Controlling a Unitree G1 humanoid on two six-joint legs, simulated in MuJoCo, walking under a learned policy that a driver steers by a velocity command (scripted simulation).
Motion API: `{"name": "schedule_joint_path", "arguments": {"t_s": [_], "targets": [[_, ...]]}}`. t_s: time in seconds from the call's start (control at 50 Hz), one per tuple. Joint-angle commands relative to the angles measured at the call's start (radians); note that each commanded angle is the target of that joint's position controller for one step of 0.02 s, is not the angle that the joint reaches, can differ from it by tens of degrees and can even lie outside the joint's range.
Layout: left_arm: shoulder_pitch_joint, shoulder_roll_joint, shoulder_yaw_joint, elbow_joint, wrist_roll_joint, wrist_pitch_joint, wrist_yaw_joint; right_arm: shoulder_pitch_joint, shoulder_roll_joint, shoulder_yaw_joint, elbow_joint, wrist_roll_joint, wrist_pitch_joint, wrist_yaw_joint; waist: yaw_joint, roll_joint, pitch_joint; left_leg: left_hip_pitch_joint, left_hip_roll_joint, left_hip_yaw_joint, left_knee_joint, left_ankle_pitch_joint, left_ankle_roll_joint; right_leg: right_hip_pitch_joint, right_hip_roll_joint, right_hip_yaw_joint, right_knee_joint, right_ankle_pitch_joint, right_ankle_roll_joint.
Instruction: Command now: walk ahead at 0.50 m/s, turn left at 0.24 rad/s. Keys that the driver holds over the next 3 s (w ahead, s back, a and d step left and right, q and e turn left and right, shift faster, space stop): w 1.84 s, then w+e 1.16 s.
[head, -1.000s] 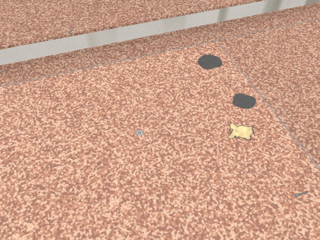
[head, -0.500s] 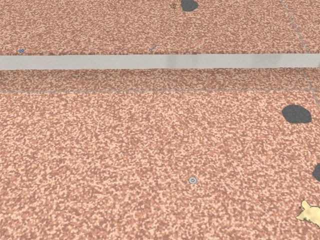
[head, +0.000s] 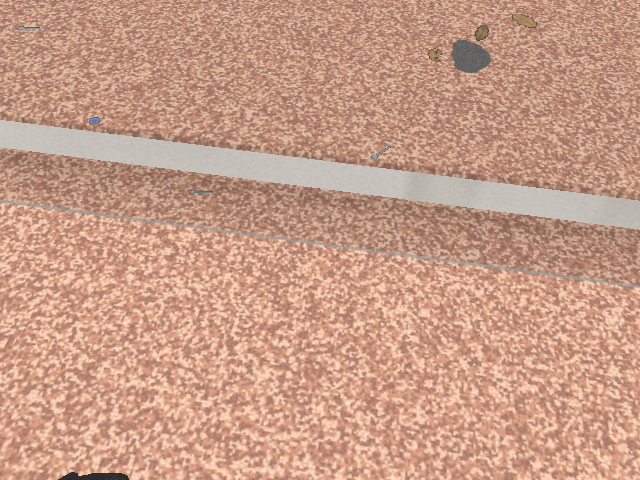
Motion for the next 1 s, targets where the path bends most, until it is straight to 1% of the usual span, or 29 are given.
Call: {"name": "schedule_joint_path", "arguments": {"t_s": [0.02, 0.08, 0.12, 0.16, 0.18, 0.2, 0.22, 0.24, 0.26, 0.28, 0.3, 0.32, 0.38, 0.42, 0.52, 0.58, 0.62, 0.66, 0.68, 0.7, 0.72, 0.74, 0.76, 0.78, 0.8, 0.82, 0.84, 0.9, 1.0], "targets": [[-0.117, 0.050, 0.003, -0.080, -0.011, -0.017, -0.013, 0.039, -0.172, -0.043, -0.030, 0.004, -0.015, -0.006, -0.031, 0.116, 0.003, -0.066, 0.239, -0.117, -0.099, 0.194, 0.125, 0.105, 0.047, -0.043, -0.120, 0.133, -0.009], [-0.159, 0.070, 0.005, -0.102, -0.011, -0.027, -0.027, 0.078, -0.172, -0.044, -0.001, 0.006, -0.006, -0.009, -0.040, 0.117, 0.024, 0.074, 0.297, -0.159, -0.040, 0.243, 0.121, 0.033, 0.055, -0.032, -0.183, 0.054, -0.045], [-0.137, 0.083, 0.009, -0.102, -0.011, -0.032, -0.035, 0.083, -0.179, -0.048, 0.010, 0.005, 0.003, -0.015, -0.020, 0.132, 0.019, 0.141, 0.327, -0.177, 0.004, 0.331, 0.105, 0.046, 0.063, -0.035, -0.207, -0.028, -0.075], [-0.023, 0.115, 0.025, -0.073, -0.009, -0.036, -0.033, 0.052, -0.190, -0.050, 0.006, 0.004, 0.012, -0.018, 0.049, 0.153, -0.046, 0.154, 0.302, -0.150, 0.127, 0.610, 0.078, 0.217, 0.112, -0.082, -0.232, -0.086, -0.114], [0.115, 0.153, 0.044, -0.034, -0.004, -0.037, -0.028, 0.037, -0.174, -0.041, -0.002, 0.000, 0.014, -0.017, 0.118, 0.135, -0.146, 0.102, 0.248, -0.108, 0.292, 0.688, 0.052, 0.430, 0.105, -0.082, -0.227, -0.041, -0.150], [0.291, 0.209, 0.055, -0.009, 0.009, -0.036, -0.022, 0.039, -0.131, -0.021, -0.025, -0.017, 0.015, -0.017, 0.180, 0.037, -0.298, -0.085, 0.179, -0.067, 0.581, 0.438, 0.017, 0.728, -0.065, 0.116, -0.193, -0.021, -0.219], [0.363, 0.264, 0.072, 0.029, 0.002, -0.028, -0.029, 0.201, -0.033, 0.005, -0.022, 0.002, -0.004, -0.009, 0.111, -0.268, -0.415, -0.484, 0.002, -0.027, 0.932, -0.283, -0.061, 1.066, -0.277, 0.588, -0.285, -0.231, -0.387], [0.361, 0.165, 0.047, 0.030, -0.026, -0.026, -0.031, 0.143, -0.123, -0.007, -0.012, 0.015, -0.016, -0.006, 0.157, -0.170, -0.367, -0.616, 0.044, -0.117, 1.025, -0.362, -0.055, 1.055, -0.263, 0.686, -0.383, -0.455, -0.360], [0.284, 0.125, 0.033, 0.017, -0.024, -0.022, -0.026, 0.020, -0.171, -0.021, -0.045, 0.028, -0.024, -0.003, 0.162, -0.093, -0.209, -0.673, 0.098, -0.088, 1.029, -0.272, -0.049, 0.919, -0.230, 0.533, -0.405, -0.461, -0.311], [0.213, 0.115, 0.026, 0.003, -0.009, -0.015, -0.022, -0.045, -0.164, -0.018, -0.061, 0.020, -0.029, -0.005, 0.136, -0.009, -0.127, -0.643, 0.148, -0.046, 0.983, -0.186, -0.047, 0.773, -0.191, 0.422, -0.426, -0.364, -0.285], [0.175, 0.095, 0.018, -0.001, 0.000, -0.013, -0.022, -0.074, -0.157, -0.022, -0.068, 0.005, -0.031, -0.006, 0.111, 0.008, -0.067, -0.617, 0.177, -0.033, 0.922, -0.137, -0.053, 0.661, -0.160, 0.351, -0.452, -0.256, -0.284], [0.161, 0.081, 0.011, -0.001, 0.011, -0.016, -0.021, -0.054, -0.145, -0.024, -0.065, 0.001, -0.027, -0.004, 0.080, -0.017, -0.062, -0.558, 0.204, -0.035, 0.882, -0.104, -0.055, 0.598, -0.133, 0.299, -0.472, -0.175, -0.278], [0.168, 0.093, 0.013, 0.019, -0.003, -0.023, -0.019, -0.026, -0.097, -0.016, -0.058, 0.000, -0.010, -0.005, 0.052, -0.039, -0.053, -0.525, 0.225, -0.005, 0.777, -0.081, -0.079, 0.529, -0.108, 0.194, -0.526, -0.048, -0.294], [0.184, 0.124, 0.021, 0.032, -0.006, -0.021, -0.011, -0.092, -0.085, -0.009, -0.081, -0.007, -0.008, -0.006, 0.063, -0.023, -0.030, -0.566, 0.237, 0.009, 0.674, 0.002, -0.101, 0.521, -0.107, 0.146, -0.555, 0.012, -0.300], [0.249, 0.146, 0.023, 0.065, -0.019, -0.006, 0.000, -0.253, -0.056, 0.006, -0.113, -0.002, -0.021, 0.008, 0.119, -0.013, -0.004, -0.509, 0.202, 0.052, 0.366, 0.275, -0.108, 0.532, -0.049, 0.020, -0.564, 0.040, -0.248], [0.309, 0.152, 0.024, 0.096, -0.025, 0.007, 0.001, -0.338, -0.059, 0.008, -0.140, 0.007, -0.028, 0.021, 0.150, -0.015, 0.018, -0.512, 0.181, 0.060, 0.281, 0.297, -0.099, 0.604, -0.083, 0.029, -0.540, 0.025, -0.246], [0.327, 0.158, 0.027, 0.112, -0.026, 0.020, 0.004, -0.373, -0.070, 0.006, -0.159, 0.010, -0.033, 0.033, 0.148, -0.021, 0.029, -0.531, 0.172, 0.056, 0.241, 0.241, -0.078, 0.677, -0.118, 0.043, -0.503, 0.058, -0.237], [0.320, 0.174, 0.033, 0.119, -0.027, 0.031, 0.010, -0.353, -0.091, 0.000, -0.160, 0.008, -0.038, 0.040, 0.119, -0.036, 0.014, -0.488, 0.157, 0.061, 0.211, 0.167, -0.051, 0.730, -0.141, 0.049, -0.448, 0.151, -0.219], [0.303, 0.185, 0.036, 0.118, -0.028, 0.035, 0.013, -0.300, -0.111, -0.009, -0.148, 0.005, -0.039, 0.040, 0.083, -0.046, -0.019, -0.404, 0.134, 0.081, 0.195, 0.138, -0.034, 0.737, -0.135, 0.038, -0.384, 0.285, -0.206], [0.283, 0.181, 0.033, 0.115, -0.028, 0.040, 0.015, -0.181, -0.142, -0.028, -0.112, 0.001, -0.040, 0.036, 0.016, -0.037, -0.091, -0.232, 0.107, 0.109, 0.167, 0.154, -0.006, 0.713, -0.098, 0.002, -0.249, 0.420, -0.184], [0.280, 0.148, 0.019, 0.101, -0.016, 0.040, 0.018, -0.013, -0.195, -0.050, -0.069, -0.006, -0.038, 0.026, -0.055, -0.007, -0.216, 0.044, 0.165, 0.054, 0.208, 0.189, 0.039, 0.582, -0.050, -0.034, -0.034, 0.353, -0.153], [0.366, 0.050, -0.013, 0.071, 0.002, 0.023, 0.013, 0.109, -0.299, -0.072, -0.054, -0.026, -0.032, 0.017, -0.045, 0.197, -0.377, 0.440, 0.423, -0.334, 0.216, 0.153, 0.171, 0.214, 0.085, -0.089, 0.351, -0.057, -0.088], [0.386, 0.048, -0.020, 0.085, -0.011, 0.000, 0.004, 0.137, -0.253, -0.061, -0.037, -0.007, -0.026, 0.020, -0.047, 0.322, -0.464, 0.534, 0.517, -0.663, 0.059, 0.000, 0.262, 0.006, 0.166, 0.009, 0.547, -0.609, -0.071], [0.303, 0.145, 0.006, 0.068, -0.037, -0.014, -0.004, 0.077, -0.194, -0.040, -0.043, 0.000, -0.024, 0.020, -0.055, 0.223, -0.309, 0.423, 0.478, -0.560, 0.028, -0.102, 0.212, -0.096, 0.096, 0.049, 0.618, -0.580, -0.083], [0.220, 0.148, 0.006, 0.045, -0.046, -0.021, -0.007, 0.009, -0.165, -0.030, -0.053, -0.002, -0.022, 0.018, -0.035, 0.166, -0.192, 0.276, 0.433, -0.418, 0.005, -0.080, 0.175, -0.107, 0.046, 0.020, 0.589, -0.487, -0.091], [0.186, 0.133, 0.007, 0.040, -0.034, -0.018, -0.005, -0.051, -0.142, -0.021, -0.056, -0.010, -0.023, 0.021, -0.003, 0.107, -0.109, 0.130, 0.389, -0.323, -0.035, -0.006, 0.156, -0.074, 0.011, 0.000, 0.523, -0.414, -0.085], [0.191, 0.129, 0.013, 0.046, -0.021, -0.008, 0.000, -0.091, -0.114, -0.012, -0.059, -0.016, -0.030, 0.024, 0.031, 0.114, -0.074, 0.035, 0.355, -0.257, -0.068, 0.070, 0.140, -0.015, -0.018, 0.006, 0.462, -0.362, -0.079], [0.234, 0.076, 0.005, 0.059, -0.012, 0.025, 0.004, -0.109, -0.124, -0.016, -0.042, -0.012, -0.049, 0.029, 0.080, 0.130, -0.058, -0.082, 0.327, -0.154, -0.138, 0.189, 0.154, 0.065, -0.033, -0.004, 0.387, -0.290, -0.051], [0.072, 0.055, -0.002, 0.010, -0.003, 0.022, 0.002, -0.053, -0.161, -0.025, 0.005, -0.008, -0.045, 0.010, 0.044, 0.096, -0.005, -0.073, 0.290, -0.034, -0.178, 0.240, 0.131, 0.010, -0.024, -0.020, 0.096, -0.029, -0.023]]}}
